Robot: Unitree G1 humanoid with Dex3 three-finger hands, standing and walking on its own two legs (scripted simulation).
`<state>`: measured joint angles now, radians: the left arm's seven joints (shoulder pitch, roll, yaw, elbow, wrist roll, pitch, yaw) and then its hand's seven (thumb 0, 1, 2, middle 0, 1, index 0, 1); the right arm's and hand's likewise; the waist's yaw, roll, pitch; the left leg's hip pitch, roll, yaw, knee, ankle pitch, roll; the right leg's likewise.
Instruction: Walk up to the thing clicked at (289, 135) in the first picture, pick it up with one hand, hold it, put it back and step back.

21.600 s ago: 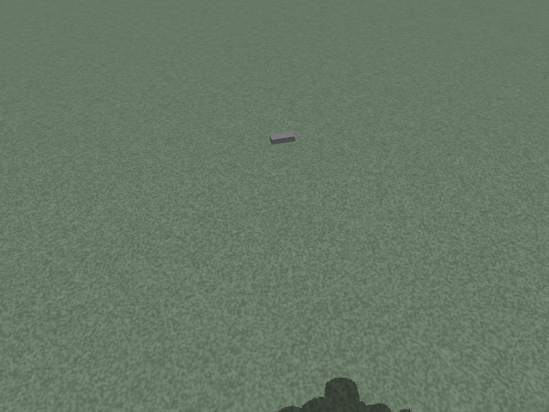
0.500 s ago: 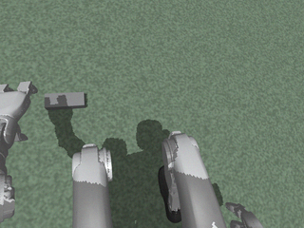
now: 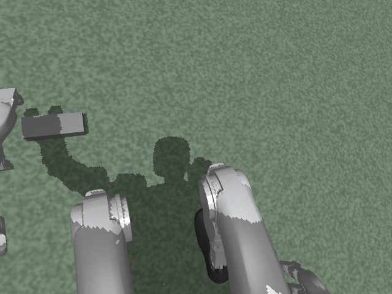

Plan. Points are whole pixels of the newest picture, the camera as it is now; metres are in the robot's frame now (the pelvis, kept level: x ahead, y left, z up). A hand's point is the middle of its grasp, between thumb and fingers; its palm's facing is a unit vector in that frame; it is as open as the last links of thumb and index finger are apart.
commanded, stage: rise first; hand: left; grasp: from above
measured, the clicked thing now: (55, 126) +0.52 +0.25 -0.32
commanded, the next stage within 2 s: approach in 2.00 s
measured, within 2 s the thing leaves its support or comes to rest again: neither
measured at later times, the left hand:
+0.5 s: hand (7, 135) +0.46 +0.31 -0.19, palm faces -0.45 -0.06 -0.89, open 14.0 cm
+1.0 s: hand (12, 131) +0.47 +0.30 -0.21, palm faces -0.44 -0.06 -0.90, open 14.0 cm
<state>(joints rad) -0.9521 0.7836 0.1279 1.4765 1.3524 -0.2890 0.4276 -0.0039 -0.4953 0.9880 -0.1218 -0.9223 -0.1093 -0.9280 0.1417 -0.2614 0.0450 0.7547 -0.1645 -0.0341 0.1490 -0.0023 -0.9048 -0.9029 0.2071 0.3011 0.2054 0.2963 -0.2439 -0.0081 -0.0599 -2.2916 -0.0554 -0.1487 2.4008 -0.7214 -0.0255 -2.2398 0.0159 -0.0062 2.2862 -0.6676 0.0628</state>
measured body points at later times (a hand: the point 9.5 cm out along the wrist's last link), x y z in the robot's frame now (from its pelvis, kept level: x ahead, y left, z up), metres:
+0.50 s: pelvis +0.00 +0.00 -0.01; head +0.26 +0.07 +0.35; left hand +0.48 +0.31 -0.14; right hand +0.04 -0.28 -0.11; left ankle +0.07 +0.12 -0.30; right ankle +0.11 -0.15 -0.30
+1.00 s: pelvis +0.00 +0.01 -0.02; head +0.25 +0.10 +0.34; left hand +0.49 +0.30 -0.16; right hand +0.03 -0.27 -0.10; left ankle +0.07 +0.12 -0.30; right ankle +0.11 -0.14 -0.30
